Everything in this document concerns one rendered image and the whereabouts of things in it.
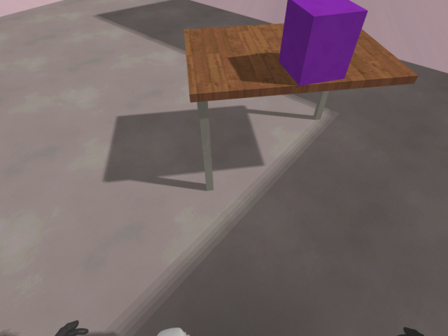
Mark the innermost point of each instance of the left robot hand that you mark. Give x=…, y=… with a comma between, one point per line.
x=69, y=330

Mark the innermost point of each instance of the carton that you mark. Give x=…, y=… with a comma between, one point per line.
x=319, y=38

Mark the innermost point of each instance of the table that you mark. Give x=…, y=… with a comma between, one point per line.
x=243, y=61

